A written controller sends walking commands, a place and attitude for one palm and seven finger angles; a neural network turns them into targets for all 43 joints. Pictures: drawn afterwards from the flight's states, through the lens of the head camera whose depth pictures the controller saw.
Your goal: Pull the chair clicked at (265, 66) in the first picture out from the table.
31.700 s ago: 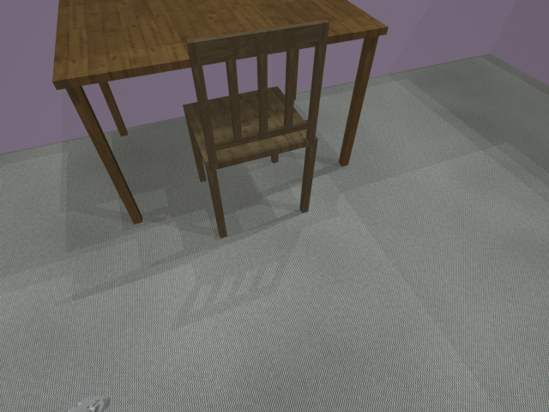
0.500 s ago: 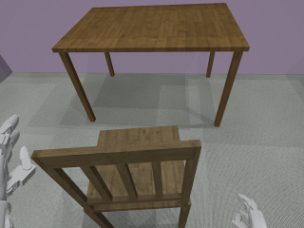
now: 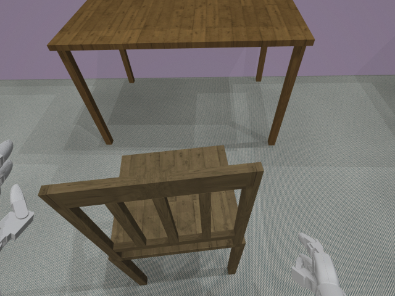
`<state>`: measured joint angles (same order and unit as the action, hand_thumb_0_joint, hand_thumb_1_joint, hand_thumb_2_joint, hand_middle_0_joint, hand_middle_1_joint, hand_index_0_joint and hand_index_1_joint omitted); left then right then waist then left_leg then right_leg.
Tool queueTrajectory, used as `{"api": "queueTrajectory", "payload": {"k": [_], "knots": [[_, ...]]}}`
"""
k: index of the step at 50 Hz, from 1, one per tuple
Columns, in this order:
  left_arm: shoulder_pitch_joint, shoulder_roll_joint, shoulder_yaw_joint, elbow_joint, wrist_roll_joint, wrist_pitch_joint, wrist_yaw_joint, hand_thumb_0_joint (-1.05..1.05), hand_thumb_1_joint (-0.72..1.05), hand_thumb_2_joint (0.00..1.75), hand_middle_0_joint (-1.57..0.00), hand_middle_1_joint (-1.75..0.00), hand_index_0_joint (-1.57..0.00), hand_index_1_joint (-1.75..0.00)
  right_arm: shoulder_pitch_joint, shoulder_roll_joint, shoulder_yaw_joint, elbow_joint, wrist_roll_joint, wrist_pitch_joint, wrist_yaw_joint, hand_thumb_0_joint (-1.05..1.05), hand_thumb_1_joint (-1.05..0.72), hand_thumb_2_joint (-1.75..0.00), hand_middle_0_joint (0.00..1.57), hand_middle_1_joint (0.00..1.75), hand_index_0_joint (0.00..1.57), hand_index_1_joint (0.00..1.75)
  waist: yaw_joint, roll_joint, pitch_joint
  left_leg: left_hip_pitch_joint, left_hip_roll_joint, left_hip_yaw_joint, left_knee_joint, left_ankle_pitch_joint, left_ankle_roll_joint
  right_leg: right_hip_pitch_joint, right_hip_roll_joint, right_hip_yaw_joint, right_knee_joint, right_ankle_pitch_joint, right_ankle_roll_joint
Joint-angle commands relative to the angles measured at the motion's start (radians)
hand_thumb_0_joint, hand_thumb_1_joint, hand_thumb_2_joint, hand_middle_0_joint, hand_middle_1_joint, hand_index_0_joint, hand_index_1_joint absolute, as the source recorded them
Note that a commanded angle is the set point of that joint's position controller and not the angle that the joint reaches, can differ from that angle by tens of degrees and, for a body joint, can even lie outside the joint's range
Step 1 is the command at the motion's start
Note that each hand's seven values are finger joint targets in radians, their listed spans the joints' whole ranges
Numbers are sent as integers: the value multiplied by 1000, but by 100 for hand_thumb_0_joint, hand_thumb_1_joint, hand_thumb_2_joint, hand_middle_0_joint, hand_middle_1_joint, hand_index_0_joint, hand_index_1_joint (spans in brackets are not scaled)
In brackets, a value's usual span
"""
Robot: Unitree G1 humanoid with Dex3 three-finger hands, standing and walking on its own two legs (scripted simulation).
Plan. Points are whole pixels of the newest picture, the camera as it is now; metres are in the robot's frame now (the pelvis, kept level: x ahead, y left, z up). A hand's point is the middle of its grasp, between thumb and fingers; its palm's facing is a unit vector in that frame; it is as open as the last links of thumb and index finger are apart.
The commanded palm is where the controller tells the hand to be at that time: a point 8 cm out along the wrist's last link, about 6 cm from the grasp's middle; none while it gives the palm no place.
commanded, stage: step back with the hand held close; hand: left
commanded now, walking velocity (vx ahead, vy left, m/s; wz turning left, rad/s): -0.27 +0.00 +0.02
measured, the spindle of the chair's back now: (167, 220) +0.31 +0.11 -0.10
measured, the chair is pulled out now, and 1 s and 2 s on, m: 0.60 0.60 0.60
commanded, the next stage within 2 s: stop stepping back and stand still in 1.78 s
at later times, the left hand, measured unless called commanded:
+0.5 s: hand out of the picture +0.13 +0.26 +0.16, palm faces +0.47 -0.74 -0.49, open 7.4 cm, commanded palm +0.07 +0.30 +0.18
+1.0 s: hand out of the picture +0.12 +0.27 +0.17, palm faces +0.49 -0.71 -0.51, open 7.4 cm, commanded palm +0.05 +0.30 +0.18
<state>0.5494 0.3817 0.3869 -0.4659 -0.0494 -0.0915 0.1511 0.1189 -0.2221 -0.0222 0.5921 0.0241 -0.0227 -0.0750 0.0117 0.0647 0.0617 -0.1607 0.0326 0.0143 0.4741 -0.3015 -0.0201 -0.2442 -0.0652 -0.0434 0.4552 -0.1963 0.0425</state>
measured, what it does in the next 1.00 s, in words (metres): shifts its weight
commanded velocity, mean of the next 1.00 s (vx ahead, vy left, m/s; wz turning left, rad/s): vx -0.34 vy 0.00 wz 0.00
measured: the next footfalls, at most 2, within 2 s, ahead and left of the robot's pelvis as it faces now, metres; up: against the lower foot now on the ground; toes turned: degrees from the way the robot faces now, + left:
right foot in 1.56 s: -0.09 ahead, -0.15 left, +0.00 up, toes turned +0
left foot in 1.86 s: -0.11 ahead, +0.10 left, +0.00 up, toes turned -1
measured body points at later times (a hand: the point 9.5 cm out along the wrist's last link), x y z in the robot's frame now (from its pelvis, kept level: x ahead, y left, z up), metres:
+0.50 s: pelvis -0.07 -0.01 -0.01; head -0.05 -0.01 +0.44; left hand +0.10 +0.30 +0.18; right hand +0.10 -0.25 -0.10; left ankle -0.03 +0.13 -0.74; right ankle +0.02 -0.15 -0.74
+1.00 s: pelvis -0.08 +0.00 -0.02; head -0.04 +0.01 +0.43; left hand +0.09 +0.30 +0.19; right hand +0.10 -0.24 -0.10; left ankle -0.03 +0.13 -0.74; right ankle +0.03 -0.15 -0.74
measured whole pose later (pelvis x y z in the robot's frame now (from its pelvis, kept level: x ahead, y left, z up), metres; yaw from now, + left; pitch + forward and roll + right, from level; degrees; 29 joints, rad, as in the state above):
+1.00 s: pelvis -0.08 +0.00 -0.02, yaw +2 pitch +2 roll -1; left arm 0.55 0.44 0.47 -0.57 0.00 -0.21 0.21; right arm 0.18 -0.20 -0.02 0.64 0.00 -0.13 -0.09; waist 0.01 -0.01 0.04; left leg -0.43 0.04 -0.02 0.66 -0.26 -0.02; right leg -0.46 -0.05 -0.05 0.54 -0.12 0.03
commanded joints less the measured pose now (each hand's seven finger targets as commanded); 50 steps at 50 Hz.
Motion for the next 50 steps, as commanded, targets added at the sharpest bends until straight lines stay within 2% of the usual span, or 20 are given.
{"api": "queueTrajectory", "payload": {"k": [1, 5, 6, 10, 14, 17, 19, 20, 21, 24, 27, 30, 32, 34, 37, 40, 42, 44, 47, 50], "knots": [[26, 201, 156, -263, -4, -59, 39, 0, 90, 90, -20, -30, -20, -30, -79, -103, -42, -162, 5, -40, -18, 0, -90, -90, 20, 30, 20, 30, 10, -1, -221, -41, 108, -62, -52, 434, 36, 140, -53, 17, 42, 318, -45], [5, 231, 178, -313, -6, -67, 53, 0, 90, 90, -20, -30, -20, -30, -74, -102, -43, -149, 6, -62, -30, 0, -90, -90, 20, 30, 20, 30, 10, 66, -215, -91, 123, -77, -56, 367, 42, 120, -47, 20, 63, 238, -40], [18, 212, 172, -294, -8, -67, 55, 0, 90, 90, -20, -30, -20, -30, -68, -95, -38, -148, 3, -67, -31, 0, -90, -90, 20, 30, 20, 30, 12, 67, -210, -110, 123, -79, -51, 334, 41, 114, -45, 21, 61, 213, -39], [0, 204, 159, -259, -4, -60, 62, 0, 90, 90, -20, -30, -20, -30, -50, -101, -45, -137, 7, -76, -35, 0, -90, -90, 20, 30, 20, 30, 6, 13, -167, -188, 94, -68, -29, 125, 31, 86, -57, 61, 14, 175, -50], [-36, 193, 139, -239, 8, -60, 68, 0, 90, 90, -20, -30, -20, -30, -29, -105, -36, -142, -2, -81, -30, 0, -90, -90, 20, 30, 20, 30, 1, -77, -117, -212, 40, -48, 19, -97, 26, -44, -91, 130, -97, -97, -68], [-53, 204, 142, -237, 16, -63, 74, 0, 90, 90, -20, -30, -20, -30, -32, -111, -28, -150, -4, -83, -33, 0, -90, -90, 20, 30, 20, 30, -1, -66, -81, -249, 49, -67, -8, -199, 38, -97, -79, 120, -130, -289, -60], [-58, 212, 149, -247, 21, -69, 76, 0, 90, 90, -20, -30, -20, -30, -30, -116, -26, -158, -4, -88, -34, 0, -90, -90, 20, 30, 20, 30, 1, -51, -81, -280, 60, -83, -35, -239, 45, -90, -62, 104, -115, -338, -50], [-46, 235, 169, -252, 22, -74, 81, 0, 90, 90, -20, -30, -20, -30, -33, -120, -30, -152, 0, -91, -41, 0, -90, -90, 20, 30, 20, 30, 1, -3, -87, -300, 72, -94, -62, -252, 52, -57, -51, 93, -95, -312, -46], [-44, 216, 158, -274, 21, -80, 80, 0, 90, 90, -20, -30, -20, -30, -22, -118, -25, -160, -2, -96, -37, 0, -90, -90, 20, 30, 20, 30, 0, 19, -102, -323, 74, -104, -76, -242, 55, -22, -40, 81, -64, -273, -42], [-24, 223, 173, -286, 20, -90, 79, 0, 90, 90, -20, -30, -20, -30, -16, -122, -30, -160, -4, -111, -32, 0, -90, -90, 20, 30, 20, 30, 4, 8, -137, -341, 78, -105, -72, -193, 53, 35, -29, 74, -29, -167, -37], [-14, 215, 178, -276, 24, -98, 80, 0, 90, 90, -20, -30, -20, -30, -16, -123, -34, -155, -5, -124, -32, 0, -90, -90, 20, 30, 20, 30, 3, 41, -117, -404, 90, -114, -91, -246, 56, 59, -20, 74, -3, -169, -36], [-16, 234, 195, -278, 27, -110, 82, 0, 90, 90, -20, -30, -20, -30, -18, -120, -42, -139, -4, -133, -32, 0, -90, -90, 20, 30, 20, 30, 3, 24, -122, -414, 91, -116, -75, -215, 57, 71, -27, 81, 13, -93, -41], [-35, 218, 187, -280, 32, -123, 80, 0, 90, 90, -20, -30, -20, -30, -10, -120, -42, -138, -11, -142, -28, 0, -90, -90, 20, 30, 20, 30, 2, 38, -111, -465, 93, -112, -70, -277, 60, 75, -27, 95, 30, -134, -42], [-52, 213, 185, -277, 40, -135, 78, 0, 90, 90, -20, -30, -20, -30, 2, -125, -44, -138, -11, -148, -25, 0, -90, -90, 20, 30, 20, 30, 0, 18, -98, -503, 88, -116, -53, -336, 64, 62, -26, 114, 31, -193, -47], [-54, 224, 194, -297, 39, -149, 80, 0, 90, 90, -20, -30, -20, -30, 6, -120, -44, -121, -18, -155, -23, 0, -90, -90, 20, 30, 20, 30, -3, -19, -123, -431, 63, -104, -8, -268, 54, 9, -47, 134, -12, -159, -63], [-49, 254, 221, -285, 38, -156, 86, 0, 90, 90, -20, -30, -20, -30, -2, -118, -51, -102, -22, -153, -25, 0, -90, -90, 20, 30, 20, 30, -3, -44, -126, -388, 51, -91, 27, -266, 48, -45, -68, 158, -65, -218, -77], [-48, 231, 204, -289, 36, -162, 84, 0, 90, 90, -20, -30, -20, -30, 0, -112, -47, -98, -28, -152, -22, 0, -90, -90, 20, 30, 20, 30, -8, -63, -149, -352, 43, -87, 36, -223, 43, -63, -73, 148, -72, -196, -75], [-29, 229, 207, -293, 38, -170, 83, 0, 90, 90, -20, -30, -20, -30, 2, -114, -50, -94, -28, -153, -20, 0, -90, -90, 20, 30, 20, 30, -8, -42, -169, -340, 55, -97, 15, -185, 46, -46, -64, 130, -50, -141, -73], [-16, 228, 220, -284, 40, -177, 82, 0, 90, 90, -20, -30, -20, -30, -10, -116, -56, -98, -26, -154, -24, 0, -90, -90, 20, 30, 20, 30, -7, 0, -171, -427, 91, -119, -44, -219, 59, 36, -31, 108, 19, -114, -57], [-16, 238, 236, -287, 49, -187, 80, 0, 90, 90, -20, -30, -20, -30, -21, -120, -59, -98, -21, -163, -28, 0, -90, -90, 20, 30, 20, 30, -5, 61, -165, -508, 124, -138, -76, -189, 76, 126, -5, 80, 119, 30, -47]]}}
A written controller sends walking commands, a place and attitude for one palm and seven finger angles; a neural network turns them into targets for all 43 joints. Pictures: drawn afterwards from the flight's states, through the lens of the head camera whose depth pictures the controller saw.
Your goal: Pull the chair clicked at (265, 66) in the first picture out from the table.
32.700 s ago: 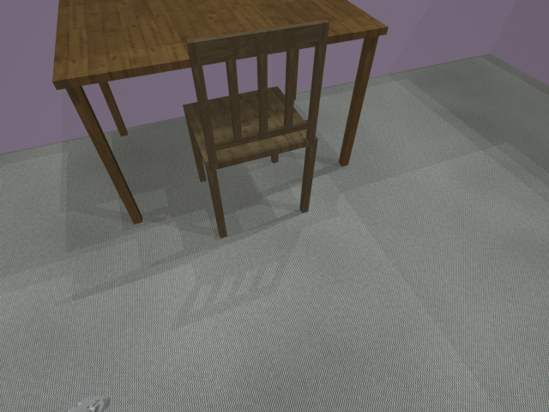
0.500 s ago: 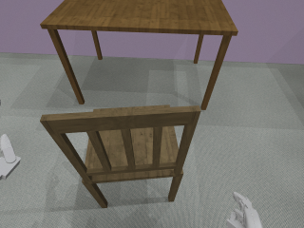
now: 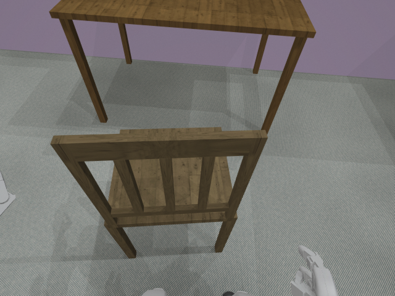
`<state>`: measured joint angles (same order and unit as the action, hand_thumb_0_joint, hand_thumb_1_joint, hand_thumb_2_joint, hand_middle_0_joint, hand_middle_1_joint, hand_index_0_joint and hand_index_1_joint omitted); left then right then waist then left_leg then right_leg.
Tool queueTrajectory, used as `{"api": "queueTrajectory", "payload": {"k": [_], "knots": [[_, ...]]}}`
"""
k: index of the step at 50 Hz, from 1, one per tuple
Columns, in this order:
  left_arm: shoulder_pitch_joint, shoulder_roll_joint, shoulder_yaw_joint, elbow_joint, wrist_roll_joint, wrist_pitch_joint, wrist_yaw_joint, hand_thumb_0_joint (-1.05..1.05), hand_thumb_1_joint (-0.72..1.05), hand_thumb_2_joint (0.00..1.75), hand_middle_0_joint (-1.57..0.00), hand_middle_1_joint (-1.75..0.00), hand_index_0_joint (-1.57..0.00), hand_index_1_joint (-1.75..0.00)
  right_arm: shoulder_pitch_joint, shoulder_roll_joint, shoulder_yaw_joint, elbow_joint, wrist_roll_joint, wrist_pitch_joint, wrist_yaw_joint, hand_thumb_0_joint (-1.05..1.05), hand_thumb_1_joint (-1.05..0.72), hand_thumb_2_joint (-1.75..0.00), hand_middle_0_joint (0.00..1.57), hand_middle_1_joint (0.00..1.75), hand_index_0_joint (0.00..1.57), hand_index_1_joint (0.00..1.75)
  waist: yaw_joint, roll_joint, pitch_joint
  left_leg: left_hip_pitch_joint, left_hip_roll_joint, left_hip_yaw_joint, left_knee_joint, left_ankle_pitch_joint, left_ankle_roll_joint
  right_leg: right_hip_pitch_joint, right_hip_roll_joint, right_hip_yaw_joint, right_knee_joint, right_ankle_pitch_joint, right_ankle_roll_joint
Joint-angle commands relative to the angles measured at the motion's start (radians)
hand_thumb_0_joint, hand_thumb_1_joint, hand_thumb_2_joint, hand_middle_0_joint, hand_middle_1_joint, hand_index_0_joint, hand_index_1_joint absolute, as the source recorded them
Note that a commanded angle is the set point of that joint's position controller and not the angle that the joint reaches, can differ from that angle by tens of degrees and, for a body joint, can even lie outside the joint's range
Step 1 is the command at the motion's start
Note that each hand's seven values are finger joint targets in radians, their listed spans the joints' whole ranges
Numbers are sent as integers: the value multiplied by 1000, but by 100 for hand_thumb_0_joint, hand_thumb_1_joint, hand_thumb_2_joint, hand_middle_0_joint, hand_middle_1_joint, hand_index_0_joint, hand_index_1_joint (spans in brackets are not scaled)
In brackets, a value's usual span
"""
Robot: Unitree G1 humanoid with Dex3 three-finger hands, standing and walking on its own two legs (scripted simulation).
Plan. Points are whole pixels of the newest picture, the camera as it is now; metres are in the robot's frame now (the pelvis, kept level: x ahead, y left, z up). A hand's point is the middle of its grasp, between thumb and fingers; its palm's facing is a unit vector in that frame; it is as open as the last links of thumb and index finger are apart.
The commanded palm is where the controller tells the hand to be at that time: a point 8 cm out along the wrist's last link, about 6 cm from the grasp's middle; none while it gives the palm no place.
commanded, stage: step back with the hand held close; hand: left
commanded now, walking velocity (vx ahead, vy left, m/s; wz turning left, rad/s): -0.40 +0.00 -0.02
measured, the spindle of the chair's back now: (168, 186) +0.39 +0.10 -0.09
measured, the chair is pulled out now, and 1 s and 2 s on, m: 0.60 0.60 0.60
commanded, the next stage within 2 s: stop stepping back and stand still in 0.78 s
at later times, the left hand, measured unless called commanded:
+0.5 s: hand out of the picture +0.19 +0.28 +0.18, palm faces +0.45 -0.73 -0.51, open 7.4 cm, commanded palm +0.13 +0.31 +0.19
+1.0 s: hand out of the picture +0.10 +0.25 +0.17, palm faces +0.35 -0.80 -0.48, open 7.4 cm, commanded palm +0.03 +0.29 +0.19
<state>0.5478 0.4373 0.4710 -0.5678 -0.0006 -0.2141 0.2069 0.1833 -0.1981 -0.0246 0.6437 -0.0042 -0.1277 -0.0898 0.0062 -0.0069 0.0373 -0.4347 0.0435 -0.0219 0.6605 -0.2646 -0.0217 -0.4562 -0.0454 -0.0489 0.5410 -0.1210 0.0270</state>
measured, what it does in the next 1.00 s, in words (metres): walks backwards: right foot, then left foot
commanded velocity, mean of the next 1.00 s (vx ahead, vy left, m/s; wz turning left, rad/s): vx -0.32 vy -0.01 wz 0.00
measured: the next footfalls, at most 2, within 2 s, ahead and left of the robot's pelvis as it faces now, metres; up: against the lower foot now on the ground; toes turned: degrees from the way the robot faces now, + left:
right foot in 0.56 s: -0.02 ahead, -0.15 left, +0.00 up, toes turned -2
left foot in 0.86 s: -0.03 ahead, +0.10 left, +0.00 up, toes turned -2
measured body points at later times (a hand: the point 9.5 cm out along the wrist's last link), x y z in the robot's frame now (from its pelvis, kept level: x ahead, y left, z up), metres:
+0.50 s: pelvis -0.01 +0.00 +0.00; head +0.02 +0.04 +0.45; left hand +0.16 +0.32 +0.21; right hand +0.15 -0.24 -0.07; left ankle +0.05 +0.13 -0.72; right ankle -0.01 -0.14 -0.71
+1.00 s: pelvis -0.11 -0.01 +0.01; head -0.07 +0.02 +0.46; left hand +0.07 +0.29 +0.19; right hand +0.06 -0.25 -0.06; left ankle -0.07 +0.11 -0.72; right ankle -0.10 -0.14 -0.70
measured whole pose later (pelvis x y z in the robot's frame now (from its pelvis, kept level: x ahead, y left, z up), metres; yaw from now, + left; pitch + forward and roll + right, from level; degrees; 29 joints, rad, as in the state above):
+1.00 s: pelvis -0.11 -0.01 +0.01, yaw -1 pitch +1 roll -1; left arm 0.60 0.45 0.44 -0.57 -0.05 -0.21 0.16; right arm 0.17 -0.17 -0.04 0.64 0.00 -0.15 -0.07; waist 0.00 -0.05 0.06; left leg -0.33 0.01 -0.03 0.52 -0.21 0.01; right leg -0.39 0.00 -0.01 0.74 -0.43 0.03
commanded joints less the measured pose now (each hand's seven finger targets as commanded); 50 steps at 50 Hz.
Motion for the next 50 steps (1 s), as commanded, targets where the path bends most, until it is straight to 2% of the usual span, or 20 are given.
{"api": "queueTrajectory", "payload": {"k": [1, 5, 8, 11, 14, 17, 19, 22, 25, 28, 32, 34, 36, 39, 41, 42, 43, 44, 46, 50], "knots": [[-13, 163, 140, -200, -1, -70, 20, 0, 90, 90, -20, -30, -20, -30, -78, -141, -56, -152, 7, -63, -13, 0, -90, -90, 20, 30, 20, 30, -1, 143, -153, -242, 124, -105, -262, -187, 80, 359, -17, 73, 75, 12, -29], [-21, 180, 158, -223, -10, -84, 8, 0, 90, 90, -20, -30, -20, -30, -77, -133, -63, -139, 8, -81, -12, 0, -90, -90, 20, 30, 20, 30, 1, 151, -186, -226, 140, -100, -212, -15, 78, 391, -26, 67, 148, 175, -36], [-32, 173, 147, -234, -18, -95, 2, 0, 90, 90, -20, -30, -20, -30, -58, -127, -66, -134, 2, -85, -5, 0, -90, -90, 20, 30, 20, 30, -5, 69, -197, -148, 69, -52, -96, -43, 47, 296, -90, 138, 49, 206, -73], [-15, 198, 155, -188, -22, -87, 11, 0, 90, 90, -20, -30, -20, -30, -38, -109, -72, -108, -6, -61, 1, 0, -90, -90, 20, 30, 20, 30, -12, -108, -204, 11, -36, 8, 84, -182, 8, 125, -234, 270, -207, 27, -145], [-2, 199, 161, -154, -16, -70, 19, 0, 90, 90, -20, -30, -20, -30, -75, -104, -58, -108, -9, -30, 5, 0, -90, -90, 20, 30, 20, 30, -10, -158, -196, 95, -34, -12, 44, -140, 19, 77, -238, 206, -251, -140, -143], [33, 187, 160, -179, -18, -87, 14, 0, 90, 90, -20, -30, -20, -30, -99, -129, -57, -132, -4, -25, -6, 0, -90, -90, 20, 30, 20, 30, -8, 78, -158, -20, 95, -136, -252, -150, 68, 139, -62, 87, -79, -246, -53], [-3, 165, 155, -204, -1, -101, 6, 0, 90, 90, -20, -30, -20, -30, -106, -158, -57, -164, 7, -54, -12, 0, -90, -90, 20, 30, 20, 30, -14, 292, -110, -400, 253, -257, -447, -434, 139, 425, 59, 18, 239, -214, -8], [1, 164, 123, -218, -22, -105, -13, 0, 90, 90, -20, -30, -20, -30, -78, -149, -64, -144, 9, -85, -7, 0, -90, -90, 20, 30, 20, 30, 4, 184, -122, -150, 223, -211, -257, 97, 130, 271, 24, 57, 174, -141, -32], [-6, 177, 123, -219, -29, -137, -29, 0, 90, 90, -20, -30, -20, -30, -43, -146, -58, -84, -15, -123, 7, 0, -90, -90, 20, 30, 20, 30, 5, 283, -119, 41, 231, -224, -246, 355, 147, 195, 28, 41, 51, -239, -37], [-62, 168, 92, -246, -29, -161, -39, 0, 90, 90, -20, -30, -20, -30, -48, -145, -49, -62, -31, -137, 24, 0, -90, -90, 20, 30, 20, 30, 11, 280, -212, 311, 218, -213, -140, 722, 120, 187, 30, 48, -151, -64, -36], [50, 196, 133, -245, -55, -150, -63, 0, 90, 90, -20, -30, -20, -30, -81, -139, -66, -108, -4, -113, 27, 0, -90, -90, 20, 30, 20, 30, 23, 162, -287, 244, 141, -98, -82, 462, 66, 264, 3, 43, -130, 97, -54], [66, 236, 168, -216, -59, -146, -62, 0, 90, 90, -20, -30, -20, -30, -84, -117, -69, -127, 10, -86, 21, 0, -90, -90, 20, 30, 20, 30, 2, -43, -257, 155, 2, 3, 70, 135, 4, 191, -155, 213, -189, 272, -122], [74, 226, 175, -125, -62, -112, -41, 0, 90, 90, -20, -30, -20, -30, -103, -92, -76, -118, 9, -49, 14, 0, -90, -90, 20, 30, 20, 30, 0, -168, -211, 62, -61, -44, 333, -180, -17, 122, -333, 328, -261, 270, -240], [77, 184, 160, -41, -36, -74, -20, 0, 90, 90, -20, -30, -20, -30, -154, -53, -36, -126, 4, -19, -7, 0, -90, -90, 20, 30, 20, 30, -13, -173, -149, -8, -21, -67, 161, -212, -5, 235, -236, 172, -151, 454, -179], [70, 174, 137, -72, -36, -81, -17, 0, 90, 90, -20, -30, -20, -30, -127, -71, -30, -129, 7, -12, -16, 0, -90, -90, 20, 30, 20, 30, -22, -145, -156, 68, -21, -29, -215, -14, 4, 310, -160, 99, -52, 446, -108], [70, 180, 126, -111, -39, -90, -15, 0, 90, 90, -20, -30, -20, -30, -117, -94, -42, -131, 9, -10, -21, 0, -90, -90, 20, 30, 20, 30, -16, -67, -160, 138, 30, -40, -333, 269, 25, 306, -91, 68, 15, 362, -58], [52, 182, 110, -172, -39, -103, -22, 0, 90, 90, -20, -30, -20, -30, -110, -121, -62, -142, 11, -21, -14, 0, -90, -90, 20, 30, 20, 30, -2, 69, -173, 208, 181, -174, -336, 564, 82, 212, -22, 40, 101, 95, -18], [69, 174, 93, -196, -52, -113, -39, 0, 90, 90, -20, -30, -20, -30, -75, -134, -73, -147, 20, -41, 2, 0, -90, -90, 20, 30, 20, 30, 1, 139, -207, 298, 274, -194, -317, 713, 126, 117, 1, 69, 210, -241, -25], [73, 176, 87, -265, -61, -92, -39, 0, 90, 90, -20, -30, -20, -30, -78, -108, -53, -148, -17, -71, 11, 0, -90, -90, 20, 30, 20, 30, -7, 317, -238, 219, 302, -265, -310, 617, 185, 103, 12, 115, 370, -410, 0], [44, 214, 96, -340, -52, -59, -26, 0, 90, 90, -20, -30, -20, -30, -34, -130, -57, -145, 26, -78, 34, 0, -90, -90, 20, 30, 20, 30, -4, 240, -194, 261, 197, -143, -274, 323, 113, 172, 11, 25, 43, -284, -1]]}}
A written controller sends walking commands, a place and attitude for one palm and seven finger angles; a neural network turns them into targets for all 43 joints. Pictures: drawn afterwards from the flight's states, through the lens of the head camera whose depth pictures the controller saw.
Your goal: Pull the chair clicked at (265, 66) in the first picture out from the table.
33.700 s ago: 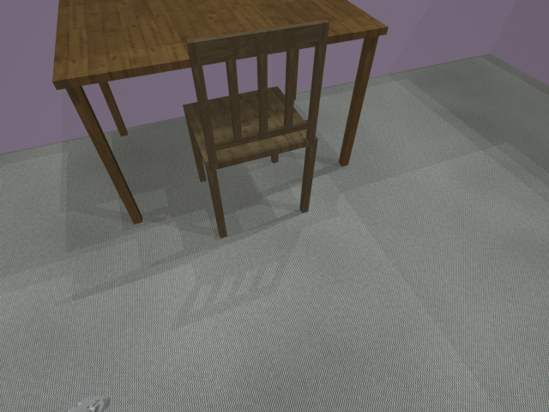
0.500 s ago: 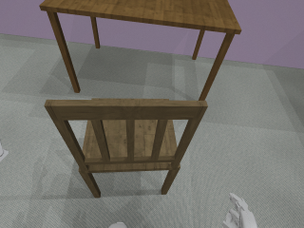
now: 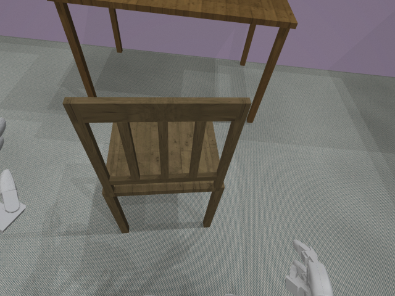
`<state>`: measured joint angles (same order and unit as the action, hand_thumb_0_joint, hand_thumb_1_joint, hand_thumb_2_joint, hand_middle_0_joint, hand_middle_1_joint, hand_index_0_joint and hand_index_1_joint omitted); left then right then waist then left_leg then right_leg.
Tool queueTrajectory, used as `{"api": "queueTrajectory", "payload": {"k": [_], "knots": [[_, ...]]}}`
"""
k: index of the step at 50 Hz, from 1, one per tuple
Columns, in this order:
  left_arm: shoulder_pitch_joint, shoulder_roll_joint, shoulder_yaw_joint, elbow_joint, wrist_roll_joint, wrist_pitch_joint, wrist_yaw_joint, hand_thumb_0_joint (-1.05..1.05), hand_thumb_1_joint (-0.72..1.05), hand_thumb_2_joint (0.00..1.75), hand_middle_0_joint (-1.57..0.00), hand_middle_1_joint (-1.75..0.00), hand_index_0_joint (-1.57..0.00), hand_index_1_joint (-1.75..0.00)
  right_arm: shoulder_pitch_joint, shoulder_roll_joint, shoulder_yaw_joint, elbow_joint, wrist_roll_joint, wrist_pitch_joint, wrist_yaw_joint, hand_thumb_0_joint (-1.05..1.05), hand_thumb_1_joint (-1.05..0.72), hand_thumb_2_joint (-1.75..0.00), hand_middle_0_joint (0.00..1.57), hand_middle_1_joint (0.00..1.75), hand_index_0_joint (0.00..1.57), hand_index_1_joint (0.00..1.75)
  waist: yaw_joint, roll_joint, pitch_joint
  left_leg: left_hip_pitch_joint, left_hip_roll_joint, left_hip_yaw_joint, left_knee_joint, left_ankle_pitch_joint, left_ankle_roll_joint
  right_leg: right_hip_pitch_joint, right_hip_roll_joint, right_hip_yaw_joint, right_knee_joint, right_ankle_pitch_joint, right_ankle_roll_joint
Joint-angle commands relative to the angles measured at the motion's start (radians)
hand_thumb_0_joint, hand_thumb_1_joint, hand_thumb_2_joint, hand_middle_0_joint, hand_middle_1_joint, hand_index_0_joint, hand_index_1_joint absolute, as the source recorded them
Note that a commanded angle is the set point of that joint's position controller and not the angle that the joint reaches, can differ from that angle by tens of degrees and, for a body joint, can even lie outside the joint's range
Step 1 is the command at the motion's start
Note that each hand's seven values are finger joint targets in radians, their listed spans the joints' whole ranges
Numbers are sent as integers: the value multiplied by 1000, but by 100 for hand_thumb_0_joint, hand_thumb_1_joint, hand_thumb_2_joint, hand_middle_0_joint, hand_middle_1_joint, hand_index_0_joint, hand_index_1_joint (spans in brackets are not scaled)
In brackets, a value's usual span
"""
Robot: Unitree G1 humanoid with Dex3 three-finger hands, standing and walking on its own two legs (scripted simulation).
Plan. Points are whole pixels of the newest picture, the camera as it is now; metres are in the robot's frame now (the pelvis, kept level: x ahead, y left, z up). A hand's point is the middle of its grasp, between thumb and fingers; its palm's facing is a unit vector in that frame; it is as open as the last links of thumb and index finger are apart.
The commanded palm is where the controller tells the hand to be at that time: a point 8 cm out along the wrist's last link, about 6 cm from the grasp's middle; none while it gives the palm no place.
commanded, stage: stop stepping back and stand still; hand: left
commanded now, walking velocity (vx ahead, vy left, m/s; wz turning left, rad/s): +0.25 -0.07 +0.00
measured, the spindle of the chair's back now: (163, 152) +0.50 +0.12 -0.10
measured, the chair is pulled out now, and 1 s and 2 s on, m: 0.60 0.60 0.60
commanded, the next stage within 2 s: let the arm hang, fingers relaxed in 1.08 s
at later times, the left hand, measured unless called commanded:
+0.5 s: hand out of the picture +0.13 +0.25 +0.17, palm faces +0.42 -0.77 -0.48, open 7.4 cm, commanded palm +0.06 +0.28 +0.18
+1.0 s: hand (15, 250) +0.15 +0.24 +0.16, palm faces +0.39 -0.79 -0.47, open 7.4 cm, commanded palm +0.09 +0.28 +0.18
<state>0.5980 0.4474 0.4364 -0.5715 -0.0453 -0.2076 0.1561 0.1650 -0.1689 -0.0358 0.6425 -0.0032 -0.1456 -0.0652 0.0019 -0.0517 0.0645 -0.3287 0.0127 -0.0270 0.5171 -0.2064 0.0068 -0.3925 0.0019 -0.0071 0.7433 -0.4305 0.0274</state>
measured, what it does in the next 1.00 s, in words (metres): steps on the spot: left foot, then right foot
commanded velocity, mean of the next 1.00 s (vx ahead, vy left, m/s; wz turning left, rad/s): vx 0.08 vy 0.01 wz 0.00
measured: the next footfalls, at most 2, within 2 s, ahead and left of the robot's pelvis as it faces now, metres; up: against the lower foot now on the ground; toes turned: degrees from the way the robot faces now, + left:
left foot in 0.34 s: +0.01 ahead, +0.09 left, +0.00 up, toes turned +0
right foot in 0.52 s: -0.02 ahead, -0.15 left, +0.00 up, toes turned -1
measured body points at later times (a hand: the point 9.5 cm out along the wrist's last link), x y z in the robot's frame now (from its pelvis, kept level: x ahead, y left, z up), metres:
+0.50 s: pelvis -0.07 -0.02 +0.00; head -0.09 -0.01 +0.45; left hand +0.10 +0.29 +0.19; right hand +0.05 -0.28 -0.08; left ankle -0.03 +0.09 -0.74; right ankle -0.05 -0.14 -0.73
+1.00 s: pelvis -0.05 -0.02 +0.01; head -0.04 -0.02 +0.46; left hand +0.12 +0.28 +0.19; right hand +0.12 -0.26 -0.07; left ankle -0.03 +0.09 -0.74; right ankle -0.06 -0.14 -0.74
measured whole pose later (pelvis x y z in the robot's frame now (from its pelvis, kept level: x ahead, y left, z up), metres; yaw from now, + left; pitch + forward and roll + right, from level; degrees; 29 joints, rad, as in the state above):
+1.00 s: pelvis -0.05 -0.02 +0.01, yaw +0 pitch -1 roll -1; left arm 0.58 0.42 0.39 -0.47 -0.04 -0.19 0.15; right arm 0.18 -0.20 -0.01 0.62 0.02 -0.12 -0.07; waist -0.01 0.00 0.03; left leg -0.21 0.01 0.00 0.44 -0.21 0.01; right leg -0.14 0.01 -0.02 0.36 -0.21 0.00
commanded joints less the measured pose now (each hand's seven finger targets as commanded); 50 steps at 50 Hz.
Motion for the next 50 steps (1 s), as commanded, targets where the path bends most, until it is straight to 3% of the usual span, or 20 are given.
{"api": "queueTrajectory", "payload": {"k": [1, 3, 5, 7, 9, 11, 14, 16, 17, 18, 19, 20, 21, 22, 24, 27, 30, 33, 39, 50], "knots": [[-6, 185, 122, -301, -11, -60, 27, 0, 90, 90, -20, -30, -20, -30, -19, -163, -33, -148, 24, -61, 6, 0, -90, -90, 20, 30, 20, 30, -12, 305, -180, 86, 207, -150, -150, 107, 73, 168, -31, -31, -252, 54, -1], [-33, 191, 140, -195, -6, -55, 29, 0, 90, 90, -20, -30, -20, -30, -23, -162, -18, -138, 23, -59, -2, 0, -90, -90, 20, 30, 20, 30, -20, 288, -131, -41, 156, -128, -188, -261, 43, 295, -24, -42, -379, 144, -8], [-63, 200, 153, -116, 3, -51, 27, 0, 90, 90, -20, -30, -20, -30, -12, -161, -16, -129, 19, -50, -7, 0, -90, -90, 20, 30, 20, 30, -23, 255, -99, -117, 99, -90, -196, -405, 18, 326, -31, -31, -390, 85, -29], [-52, 154, 117, -59, 8, -26, 21, 0, 90, 90, -20, -30, -20, -30, -15, -164, -28, -148, 23, -31, -4, 0, -90, -90, 20, 30, 20, 30, -16, 132, -63, -100, 45, -37, -105, -425, 3, 178, -43, 33, -434, -121, -54], [-68, 153, 94, -54, 7, -19, 20, 0, 90, 90, -20, -30, -20, -30, -10, -158, -26, -146, 15, -20, -4, 0, -90, -90, 20, 30, 20, 30, -25, -11, -45, 10, -13, 1, 99, -293, -3, 4, -143, 173, -543, -209, -108], [-89, 144, 70, -36, 5, -15, 24, 0, 90, 90, -20, -30, -20, -30, 6, -164, -21, -121, 10, -4, 0, 0, -90, -90, 20, 30, 20, 30, -34, -98, -80, 63, -37, 14, 294, -211, -3, -71, -249, 244, -588, -260, -158], [-184, 151, 57, -40, 18, -20, 29, 0, 90, 90, -20, -30, -20, -30, -21, -164, -10, -125, 14, -2, -6, 0, -90, -90, 20, 30, 20, 30, -39, -127, -39, 120, -10, 18, 214, -245, 21, -147, -243, 146, -562, -302, -120], [-193, 167, 74, -73, 24, -29, 36, 0, 90, 90, -20, -30, -20, -30, -25, -169, -11, -137, 14, -11, -21, 0, -90, -90, 20, 30, 20, 30, -34, -42, -10, 98, 8, -8, -8, -264, 37, -76, -197, 117, -488, -263, -103], [-176, 169, 85, -104, 24, -38, 37, 0, 90, 90, -20, -30, -20, -30, -15, -176, -17, -147, 14, -23, -24, 0, -90, -90, 20, 30, 20, 30, -26, 49, 0, 61, 43, -80, -163, -302, 55, -8, -149, 106, -409, -204, -86], [-158, 167, 89, -150, 31, -50, 37, 0, 90, 90, -20, -30, -20, -30, -9, -184, -24, -159, 17, -34, -22, 0, -90, -90, 20, 30, 20, 30, -17, 193, -8, 44, 108, -176, -261, -310, 79, 34, -74, 66, -281, -100, -60], [-128, 181, 112, -155, 34, -53, 34, 0, 90, 90, -20, -30, -20, -30, -19, -171, -17, -151, 19, -43, -20, 0, -90, -90, 20, 30, 20, 30, -17, 393, -41, -42, 194, -321, -399, -539, 99, 98, -24, -15, -97, -71, -30], [-132, 211, 137, -155, 44, -50, 25, 0, 90, 90, -20, -30, -20, -30, -29, -156, -24, -165, 23, -46, -19, 0, -90, -90, 20, 30, 20, 30, -6, 456, -33, -220, 240, -361, -473, -703, 131, 209, 2, -30, 58, -19, -15], [-115, 189, 133, -135, 44, -49, 19, 0, 90, 90, -20, -30, -20, -30, -31, -145, -29, -174, 21, -45, -17, 0, -90, -90, 20, 30, 20, 30, -6, 399, -15, -307, 224, -319, -442, -642, 137, 276, -9, -21, 81, 23, -15], [-98, 157, 107, -115, 41, -54, 15, 0, 90, 90, -20, -30, -20, -30, -22, -139, -25, -168, 22, -52, -8, 0, -90, -90, 20, 30, 20, 30, 4, 299, 1, -293, 188, -263, -370, -527, 123, 296, -19, -26, -61, 32, -20], [-35, 141, 100, -61, 32, -62, 10, 0, 90, 90, -20, -30, -20, -30, 7, -159, -26, -142, 26, -61, 0, 0, -90, -90, 20, 30, 20, 30, 3, 151, -25, -152, 125, -163, -207, -332, 78, 302, -32, -35, -364, 121, -30], [-91, 165, 122, -52, 21, -82, 15, 0, 90, 90, -20, -30, -20, -30, 12, -167, -28, -117, 15, -66, -3, 0, -90, -90, 20, 30, 20, 30, -28, 162, -70, -79, 70, -95, -153, -302, 43, 269, -81, 51, -415, 106, -67], [-85, 126, 77, -37, 16, -57, 14, 0, 90, 90, -20, -30, -20, -30, 11, -174, -38, -116, 23, -57, -1, 0, -90, -90, 20, 30, 20, 30, -27, 21, -51, 19, 51, -81, -83, -234, 42, 127, -111, 152, -485, -8, -83], [-113, 137, 81, -56, 13, -55, 22, 0, 90, 90, -20, -30, -20, -30, -20, -166, -29, -115, 18, -59, -5, 0, -90, -90, 20, 30, 20, 30, -21, 47, -95, 82, 72, -90, -122, -85, 41, 179, -101, 127, -442, 169, -63], [-109, 139, 82, -87, 10, -48, 26, 0, 90, 90, -20, -30, -20, -30, -45, -155, -23, -130, 24, -44, -7, 0, -90, -90, 20, 30, 20, 30, -11, 107, -109, 91, 94, -91, -167, 37, 35, 270, -87, 93, -416, 318, -50], [-30, 149, 95, -97, -11, -38, 21, 0, 90, 90, -20, -30, -20, -30, -44, -155, -26, -159, 35, -4, -8, 0, -90, -90, 20, 30, 20, 30, -12, 130, -140, 128, 103, -69, -157, 190, 23, 330, -92, 66, -415, 451, -45]]}}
